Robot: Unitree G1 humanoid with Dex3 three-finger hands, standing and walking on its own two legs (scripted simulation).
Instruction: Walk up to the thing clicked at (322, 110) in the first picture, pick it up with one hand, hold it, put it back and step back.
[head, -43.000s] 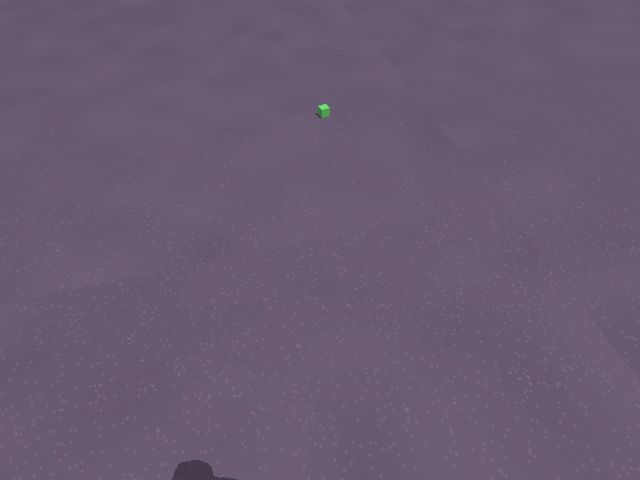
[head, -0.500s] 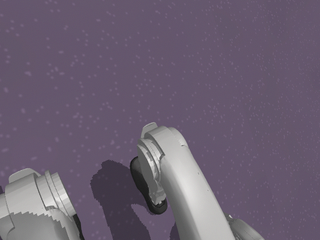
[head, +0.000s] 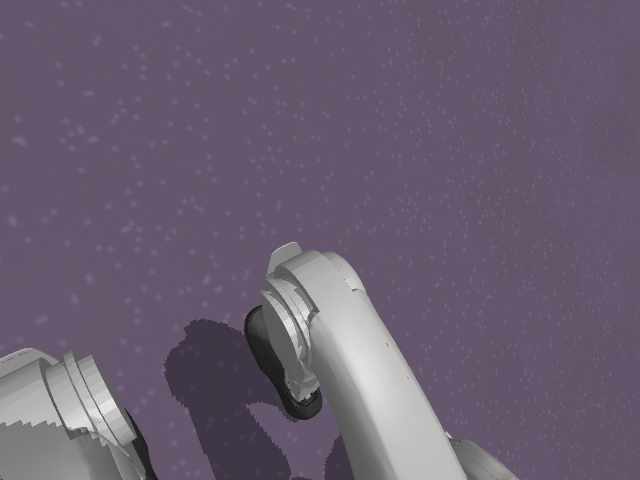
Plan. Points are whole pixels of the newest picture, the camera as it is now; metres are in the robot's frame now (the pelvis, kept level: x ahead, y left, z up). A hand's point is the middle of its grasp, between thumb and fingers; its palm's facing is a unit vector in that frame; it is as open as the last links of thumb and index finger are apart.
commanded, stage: close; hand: left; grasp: from above
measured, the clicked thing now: out of the picture +0.48 +0.31 -0.29
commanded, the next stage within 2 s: settle in 1.54 s
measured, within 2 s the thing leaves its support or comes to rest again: leaves its support in 1.98 s
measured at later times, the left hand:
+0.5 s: hand out of the picture +0.47 +0.30 -0.26, palm faces -0.43 -0.20 -0.88, open 12.3 cm
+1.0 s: hand out of the picture +0.47 +0.30 -0.27, palm faces -0.41 -0.21 -0.89, open 9.9 cm
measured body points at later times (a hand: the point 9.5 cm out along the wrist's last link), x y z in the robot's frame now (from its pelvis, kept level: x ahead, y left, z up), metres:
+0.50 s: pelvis +0.00 +0.00 +0.00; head +0.29 +0.13 +0.32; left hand +0.48 +0.31 -0.21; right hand +0.02 -0.24 -0.04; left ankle +0.06 +0.13 -0.28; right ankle +0.12 -0.13 -0.28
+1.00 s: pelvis +0.00 +0.00 +0.01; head +0.30 +0.13 +0.31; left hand +0.49 +0.30 -0.22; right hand +0.02 -0.24 -0.03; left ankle +0.06 +0.13 -0.28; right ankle +0.12 -0.13 -0.28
